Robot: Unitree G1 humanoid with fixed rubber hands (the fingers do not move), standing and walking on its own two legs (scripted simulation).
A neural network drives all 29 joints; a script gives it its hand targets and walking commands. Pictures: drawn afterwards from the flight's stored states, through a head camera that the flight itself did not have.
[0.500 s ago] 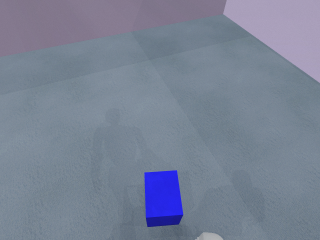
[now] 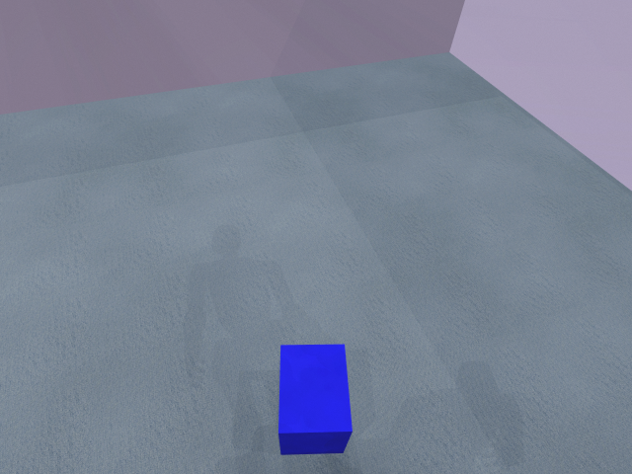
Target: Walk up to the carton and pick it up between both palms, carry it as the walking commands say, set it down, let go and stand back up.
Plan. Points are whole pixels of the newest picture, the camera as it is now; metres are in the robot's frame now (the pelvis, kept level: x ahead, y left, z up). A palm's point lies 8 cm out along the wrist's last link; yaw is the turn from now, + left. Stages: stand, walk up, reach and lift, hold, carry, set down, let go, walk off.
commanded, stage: walk up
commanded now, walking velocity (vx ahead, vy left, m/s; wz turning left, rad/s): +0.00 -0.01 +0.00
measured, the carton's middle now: (312, 400) +0.42 +0.00 -0.66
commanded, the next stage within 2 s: stand in 0.30 s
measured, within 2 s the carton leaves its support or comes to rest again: neither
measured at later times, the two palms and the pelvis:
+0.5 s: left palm out of the picture +0.02 +0.22 -0.14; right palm out of the picture +0.01 -0.23 -0.13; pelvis +0.01 +0.00 +0.01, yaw -1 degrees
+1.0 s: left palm out of the picture +0.13 +0.21 -0.15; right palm out of the picture +0.14 -0.21 -0.15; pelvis -0.02 +0.00 -0.03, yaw +1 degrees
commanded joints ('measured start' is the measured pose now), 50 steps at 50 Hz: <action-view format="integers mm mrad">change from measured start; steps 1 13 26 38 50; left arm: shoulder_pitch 36 16 68 -33 -426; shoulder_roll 65 69 37 23 84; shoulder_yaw -4 -15 -14 -68 90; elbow -23 80 143 -306 -519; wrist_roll -18 -8 -13 -93 -2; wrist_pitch -22 -71 -74 455 191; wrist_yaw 6 21 19 -19 -49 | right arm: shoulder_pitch -55 49 61 45 -361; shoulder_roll -105 -27 -25 -83 -11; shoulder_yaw -4 1 12 -34 -104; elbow -64 26 118 -397 -622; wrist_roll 4 10 11 34 -22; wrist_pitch -44 -25 -37 505 242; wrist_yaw -18 -27 -32 -5 12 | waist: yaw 14 0 14 -29 0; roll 221 -142 105 51 60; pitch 36 36 54 -351 -452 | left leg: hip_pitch -12 53 37 -170 -350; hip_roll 180 65 94 18 -19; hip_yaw -166 -57 -74 -114 -120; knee -245 -161 -196 109 322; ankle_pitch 451 154 290 475 531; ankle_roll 81 -3 -8 -17 -27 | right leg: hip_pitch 5 105 171 2 -256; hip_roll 21 -90 -44 121 111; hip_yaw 63 112 73 74 95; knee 68 -320 -317 -14 193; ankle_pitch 24 382 367 479 590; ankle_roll -21 -86 -51 -91 -25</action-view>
